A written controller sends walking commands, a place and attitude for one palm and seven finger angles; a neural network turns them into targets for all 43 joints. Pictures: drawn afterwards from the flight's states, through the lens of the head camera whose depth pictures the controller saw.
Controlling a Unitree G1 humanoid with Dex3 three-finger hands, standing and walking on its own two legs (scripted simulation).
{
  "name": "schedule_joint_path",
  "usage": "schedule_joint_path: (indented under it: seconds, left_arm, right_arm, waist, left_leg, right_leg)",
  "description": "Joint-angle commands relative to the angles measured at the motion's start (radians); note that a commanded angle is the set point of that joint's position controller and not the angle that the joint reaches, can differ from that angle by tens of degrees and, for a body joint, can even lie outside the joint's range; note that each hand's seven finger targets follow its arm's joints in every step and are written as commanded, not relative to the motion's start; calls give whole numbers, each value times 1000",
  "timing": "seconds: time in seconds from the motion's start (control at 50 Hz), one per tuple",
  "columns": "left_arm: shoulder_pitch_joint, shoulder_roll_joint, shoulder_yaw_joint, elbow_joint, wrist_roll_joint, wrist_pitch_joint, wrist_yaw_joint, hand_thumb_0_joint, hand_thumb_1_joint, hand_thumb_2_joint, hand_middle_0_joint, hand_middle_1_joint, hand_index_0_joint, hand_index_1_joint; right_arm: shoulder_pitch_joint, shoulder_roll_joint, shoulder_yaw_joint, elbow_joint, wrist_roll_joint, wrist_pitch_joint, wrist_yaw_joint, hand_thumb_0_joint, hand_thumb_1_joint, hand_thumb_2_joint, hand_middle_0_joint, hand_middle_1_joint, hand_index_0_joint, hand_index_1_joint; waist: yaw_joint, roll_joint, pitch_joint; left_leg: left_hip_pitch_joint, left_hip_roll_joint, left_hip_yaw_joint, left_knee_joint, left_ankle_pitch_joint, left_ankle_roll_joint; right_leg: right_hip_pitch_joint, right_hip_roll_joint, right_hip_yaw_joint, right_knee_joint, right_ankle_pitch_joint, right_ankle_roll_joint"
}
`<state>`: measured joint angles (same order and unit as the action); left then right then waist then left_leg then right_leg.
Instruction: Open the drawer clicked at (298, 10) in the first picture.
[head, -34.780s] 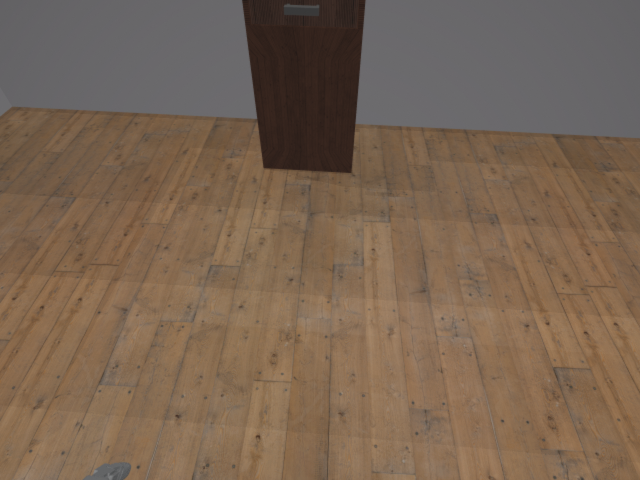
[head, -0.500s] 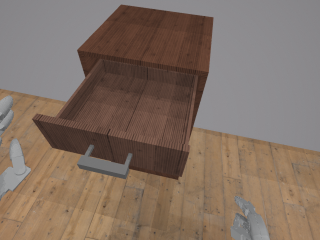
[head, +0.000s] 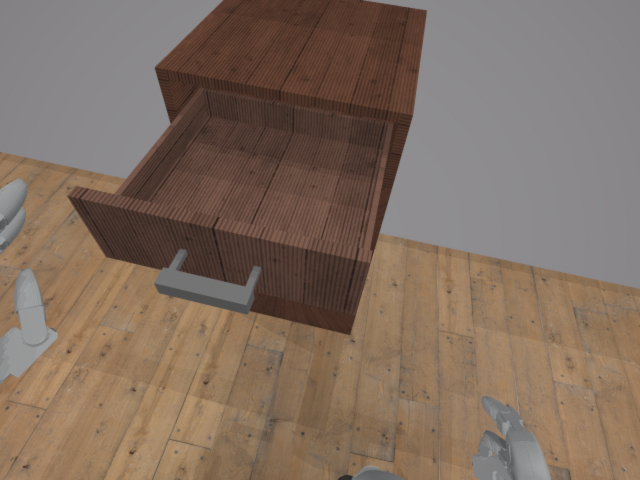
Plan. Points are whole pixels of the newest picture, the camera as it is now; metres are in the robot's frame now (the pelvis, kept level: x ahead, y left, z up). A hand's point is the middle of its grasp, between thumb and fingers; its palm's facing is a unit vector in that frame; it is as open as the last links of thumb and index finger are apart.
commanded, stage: step back with the hand held close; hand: left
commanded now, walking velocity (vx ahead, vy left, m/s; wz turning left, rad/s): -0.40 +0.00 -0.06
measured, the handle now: (211, 277) +0.37 +0.16 +0.01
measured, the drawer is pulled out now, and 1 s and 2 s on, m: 0.30 0.30 0.30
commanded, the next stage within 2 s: stop stepping back and stand still in 0.32 s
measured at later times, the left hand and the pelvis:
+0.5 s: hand out of the picture +0.09 +0.19 +0.18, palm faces +0.28 -0.83 -0.49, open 7.4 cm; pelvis -0.12 -0.03 +0.01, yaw +0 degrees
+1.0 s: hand out of the picture +0.01 +0.17 +0.19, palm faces +0.34 -0.80 -0.49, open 7.4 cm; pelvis -0.19 -0.06 +0.01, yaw -1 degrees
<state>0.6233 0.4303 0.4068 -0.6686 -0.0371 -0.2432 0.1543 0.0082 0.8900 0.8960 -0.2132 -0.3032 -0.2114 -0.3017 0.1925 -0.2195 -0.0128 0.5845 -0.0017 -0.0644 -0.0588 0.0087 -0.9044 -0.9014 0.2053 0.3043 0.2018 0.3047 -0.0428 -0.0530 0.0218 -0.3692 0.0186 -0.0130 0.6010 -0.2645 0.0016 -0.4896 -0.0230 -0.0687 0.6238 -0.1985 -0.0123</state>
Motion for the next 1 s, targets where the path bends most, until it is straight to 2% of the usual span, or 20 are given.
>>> schedule_joint_path:
  seconds: [0.0, 0.06, 0.14, 0.16, 0.2, 0.22, 0.28, 0.38, 0.42, 0.46, 0.5, 0.54, 0.6, 0.68, 0.72, 0.78, 0.86, 0.9, 0.94, 0.98]
  left_arm:
    - [13, 147, 159, -234, -19, -69, 30, 0, 900, 900, -200, -300, -200, -300]
    - [-8, 81, 91, -241, -23, -64, 9, 0, 900, 900, -200, -300, -200, -300]
    - [-81, 91, 78, -190, -19, -67, -18, 0, 900, 900, -200, -300, -200, -300]
    - [-95, 108, 91, -181, -16, -70, -18, 0, 900, 900, -200, -300, -200, -300]
    - [-22, 149, 124, -142, -29, -47, -7, 0, 900, 900, -200, -300, -200, -300]
    - [18, 158, 122, -104, -37, -33, 4, 0, 900, 900, -200, -300, -200, -300]
    - [58, 119, 117, -107, -18, -34, 12, 0, 900, 900, -200, -300, -200, -300]
    - [28, 127, 93, -148, -5, -29, 23, 0, 900, 900, -200, -300, -200, -300]
    - [29, 134, 86, -182, -10, -40, 21, 0, 900, 900, -200, -300, -200, -300]
    - [24, 144, 102, -246, -9, -51, 24, 0, 900, 900, -200, -300, -200, -300]
    - [40, 170, 159, -258, -11, -34, 40, 0, 900, 900, -200, -300, -200, -300]
    - [42, 123, 119, -239, -13, -22, 38, 0, 900, 900, -200, -300, -200, -300]
    - [-12, 114, 92, -151, 0, -21, 31, 0, 900, 900, -200, -300, -200, -300]
    - [-68, 124, 75, -108, -1, -18, 29, 0, 900, 900, -200, -300, -200, -300]
    - [-74, 120, 65, -115, -3, -18, 28, 0, 900, 900, -200, -300, -200, -300]
    - [-25, 100, 47, -99, 11, -13, 31, 0, 900, 900, -200, -300, -200, -300]
    - [-13, 122, 78, -154, 0, -30, 32, 0, 900, 900, -200, -300, -200, -300]
    - [-6, 134, 99, -152, 14, -14, 28, 0, 900, 900, -200, -300, -200, -300]
    - [-1, 126, 97, -119, 12, -10, 26, 0, 900, 900, -200, -300, -200, -300]
    - [-26, 118, 84, -76, 10, -11, 21, 0, 900, 900, -200, -300, -200, -300]
  right_arm:
    - [-97, -93, -59, -147, -8, -106, -2, 0, -900, -900, 200, 300, 200, 300]
    - [-57, -98, -59, -93, -9, -117, 15, 0, -900, -900, 200, 300, 200, 300]
    - [-98, -118, -40, -88, -1, -120, 29, 0, -900, -900, 200, 300, 200, 300]
    - [-98, -116, -40, -92, 7, -115, 29, 0, -900, -900, 200, 300, 200, 300]
    - [-94, -94, -67, -126, 41, -99, 35, 0, -900, -900, 200, 300, 200, 300]
    - [-115, -82, -59, -109, 27, -78, 32, 0, -900, -900, 200, 300, 200, 300]
    - [-134, -39, -15, -127, 8, -32, 7, 0, -900, -900, 200, 300, 200, 300]
    - [-84, -80, -11, -118, -2, -18, -12, 0, -900, -900, 200, 300, 200, 300]
    - [-58, -109, -33, -124, 2, -22, -11, 0, -900, -900, 200, 300, 200, 300]
    - [-73, -135, -50, -169, 16, -62, 2, 0, -900, -900, 200, 300, 200, 300]
    - [-75, -86, -46, -163, 3, -89, -1, 0, -900, -900, 200, 300, 200, 300]
    - [-46, -90, -42, -137, 7, -99, 6, 0, -900, -900, 200, 300, 200, 300]
    - [-55, -108, -27, -118, 26, -106, 5, 0, -900, -900, 200, 300, 200, 300]
    - [-36, -109, -41, -98, 18, -84, 4, 0, -900, -900, 200, 300, 200, 300]
    - [-59, -97, -28, -99, 10, -71, 8, 0, -900, -900, 200, 300, 200, 300]
    - [-57, -89, -6, -102, 5, -75, -2, 0, -900, -900, 200, 300, 200, 300]
    - [-78, -119, -23, -129, 8, -89, -4, 0, -900, -900, 200, 300, 200, 300]
    - [-86, -103, -20, -138, 13, -84, -6, 0, -900, -900, 200, 300, 200, 300]
    - [-77, -109, -17, -123, 5, -87, -9, 0, -900, -900, 200, 300, 200, 300]
    - [-75, -109, -20, -117, 8, -87, -12, 0, -900, -900, 200, 300, 200, 300]
  waist:
    - [37, 348, -189]
    - [34, 247, -162]
    - [41, 205, -109]
    - [37, 131, -123]
    - [42, -198, -214]
    - [43, -125, -217]
    - [26, -90, -190]
    - [19, -82, -176]
    - [13, 41, -174]
    - [44, 269, -168]
    - [29, 360, -173]
    - [27, 227, -110]
    - [22, 132, -14]
    - [13, -107, -36]
    - [8, -95, -54]
    - [6, -32, -53]
    - [26, 205, -76]
    - [27, 261, -49]
    - [23, 162, -22]
    - [23, 52, 11]
  left_leg:
    - [-93, 326, -184, -250, 313, 138]
    - [94, 299, -124, -127, 660, 111]
    - [11, 255, -93, -73, 406, 61]
    - [-24, 203, -45, -15, 291, 35]
    - [-100, -35, 30, 366, -229, -36]
    - [-130, -29, -66, 524, -246, -33]
    - [-116, -10, -24, 436, -225, -49]
    - [17, -22, 47, -82, -153, 2]
    - [108, 66, 8, -277, 19, 35]
    - [61, 279, -164, -314, 116, 116]
    - [15, 283, -145, -309, 129, 124]
    - [21, 241, -93, -219, 256, 109]
    - [-95, 145, -40, -175, -92, 60]
    - [37, -45, 39, 213, -167, 20]
    - [29, -23, 6, 183, -156, 23]
    - [154, -24, 50, -118, -143, 49]
    - [-35, 182, -210, -378, -352, 125]
    - [-143, 183, -186, -401, -480, 122]
    - [-164, 159, -143, -325, -353, 116]
    - [-184, 79, -77, -221, -360, 88]
  right_leg:
    - [162, 12, 80, 330, -275, 30]
    - [124, 7, 53, 137, -201, 33]
    - [261, -14, 26, -142, 42, 34]
    - [289, -59, 59, -181, 214, 17]
    - [236, -341, 446, -334, 369, -98]
    - [235, -384, 416, -345, 273, -119]
    - [215, -257, 262, -302, 261, -117]
    - [300, -200, 225, -302, 188, -71]
    - [280, -141, 174, -195, 110, -18]
    - [230, 4, 66, 24, -121, 37]
    - [177, 18, 56, 225, -250, 33]
    - [201, 17, 59, 124, -208, 37]
    - [359, -23, 77, -187, -44, 30]
    - [94, -247, 459, -518, -523, -77]
    - [125, -260, 396, -473, -418, -109]
    - [90, -166, 259, -407, -445, -62]
    - [293, 28, 77, -47, -229, 17]
    - [327, 41, 50, 29, -199, 16]
    - [367, 26, 51, -50, -141, 18]
    - [339, -22, 167, -204, -294, 0]
